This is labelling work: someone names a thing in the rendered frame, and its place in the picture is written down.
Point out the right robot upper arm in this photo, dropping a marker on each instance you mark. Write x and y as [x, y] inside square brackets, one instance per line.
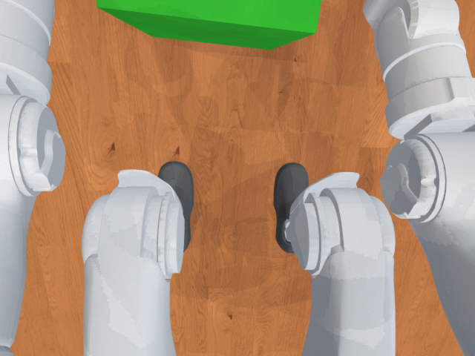
[429, 179]

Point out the left robot upper arm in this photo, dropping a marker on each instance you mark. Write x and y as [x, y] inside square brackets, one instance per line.
[32, 160]

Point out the right robot forearm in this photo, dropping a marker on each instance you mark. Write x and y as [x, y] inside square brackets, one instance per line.
[424, 66]

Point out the carton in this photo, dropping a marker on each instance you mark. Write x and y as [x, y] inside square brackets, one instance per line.
[261, 24]

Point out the left robot forearm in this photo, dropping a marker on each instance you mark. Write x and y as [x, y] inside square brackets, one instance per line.
[25, 36]

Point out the robot right shin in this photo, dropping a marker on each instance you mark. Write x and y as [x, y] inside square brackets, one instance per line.
[341, 180]

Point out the left robot foot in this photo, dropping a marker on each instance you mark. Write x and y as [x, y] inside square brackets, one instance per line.
[179, 177]

